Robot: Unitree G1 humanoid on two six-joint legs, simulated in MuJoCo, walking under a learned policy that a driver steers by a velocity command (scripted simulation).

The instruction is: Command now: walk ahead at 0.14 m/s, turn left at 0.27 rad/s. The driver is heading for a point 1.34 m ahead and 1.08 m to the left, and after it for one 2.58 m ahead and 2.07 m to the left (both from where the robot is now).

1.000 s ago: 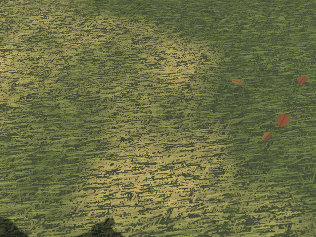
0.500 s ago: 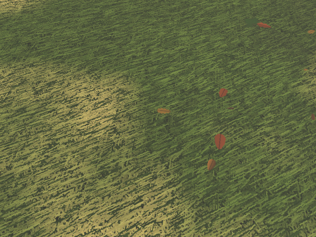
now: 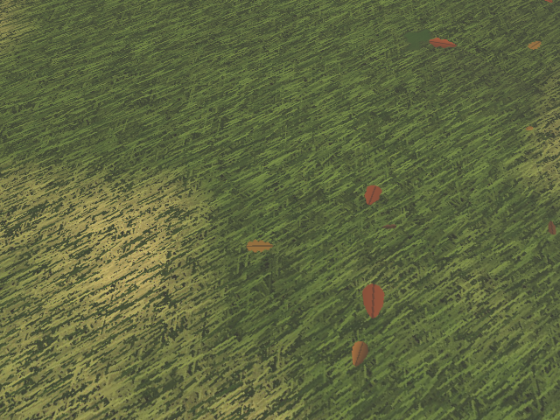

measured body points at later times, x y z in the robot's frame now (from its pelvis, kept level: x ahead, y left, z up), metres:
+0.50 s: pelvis +0.08 +0.05 +0.00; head +0.13 +0.09 +0.45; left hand +0.17 +0.37 -0.12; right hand +0.29 -0.20 -0.09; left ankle +0.08 +0.14 -0.74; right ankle +0.12 -0.11 -0.66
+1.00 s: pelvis +0.11 +0.01 +0.00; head +0.15 +0.02 +0.45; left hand +0.06 +0.32 -0.10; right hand +0.40 -0.14 -0.10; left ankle +0.02 +0.13 -0.67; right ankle +0.17 -0.09 -0.74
